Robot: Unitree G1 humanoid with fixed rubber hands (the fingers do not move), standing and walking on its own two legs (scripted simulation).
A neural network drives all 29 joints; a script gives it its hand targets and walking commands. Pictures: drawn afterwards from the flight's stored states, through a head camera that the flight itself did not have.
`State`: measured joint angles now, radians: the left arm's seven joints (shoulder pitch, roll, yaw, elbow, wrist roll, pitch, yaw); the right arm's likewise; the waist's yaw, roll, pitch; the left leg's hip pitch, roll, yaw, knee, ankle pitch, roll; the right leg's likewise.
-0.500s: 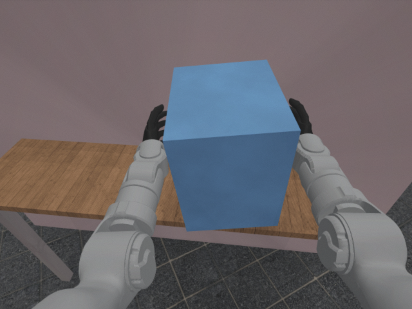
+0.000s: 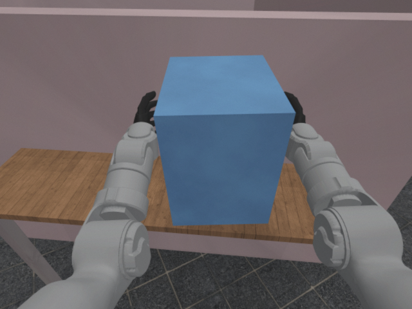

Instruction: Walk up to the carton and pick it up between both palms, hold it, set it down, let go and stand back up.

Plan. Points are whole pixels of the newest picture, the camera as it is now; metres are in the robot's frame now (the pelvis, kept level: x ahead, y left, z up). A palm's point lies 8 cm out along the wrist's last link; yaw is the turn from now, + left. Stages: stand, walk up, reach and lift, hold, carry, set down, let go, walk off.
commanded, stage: reach and lift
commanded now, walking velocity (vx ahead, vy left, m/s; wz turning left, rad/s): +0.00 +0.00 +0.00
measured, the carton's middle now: (218, 139) +0.45 +0.03 +0.16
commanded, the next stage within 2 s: hold in 1.40 s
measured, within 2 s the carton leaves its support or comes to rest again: neither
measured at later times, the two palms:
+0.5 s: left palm (144, 117) +0.40 +0.17 +0.24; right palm (303, 123) +0.41 -0.12 +0.24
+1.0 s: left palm (140, 111) +0.39 +0.18 +0.25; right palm (302, 114) +0.41 -0.12 +0.25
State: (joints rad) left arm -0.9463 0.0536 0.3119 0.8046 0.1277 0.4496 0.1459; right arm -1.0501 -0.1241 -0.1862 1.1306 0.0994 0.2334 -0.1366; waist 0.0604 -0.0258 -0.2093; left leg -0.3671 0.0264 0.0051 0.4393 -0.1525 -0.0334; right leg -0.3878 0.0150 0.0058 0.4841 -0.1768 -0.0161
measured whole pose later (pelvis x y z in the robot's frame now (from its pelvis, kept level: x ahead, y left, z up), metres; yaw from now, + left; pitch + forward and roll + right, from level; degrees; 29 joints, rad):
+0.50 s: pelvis +0.00 +0.01 +0.00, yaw +0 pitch +2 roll +0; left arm -0.95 0.08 0.31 0.67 0.13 0.68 0.12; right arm -1.03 -0.12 -0.12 0.97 0.23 0.46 -0.21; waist -0.02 -0.03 -0.21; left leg -0.30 0.02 0.00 0.44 -0.17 -0.02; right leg -0.31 0.01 0.01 0.45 -0.18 0.00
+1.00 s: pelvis +0.01 +0.01 +0.00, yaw +0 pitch +2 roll +0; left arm -0.95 0.08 0.31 0.58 0.13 0.74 0.11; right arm -1.06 -0.13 -0.12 0.91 0.25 0.52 -0.22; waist -0.02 -0.03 -0.21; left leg -0.30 0.02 0.00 0.44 -0.17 -0.02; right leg -0.31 0.01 0.01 0.45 -0.18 0.00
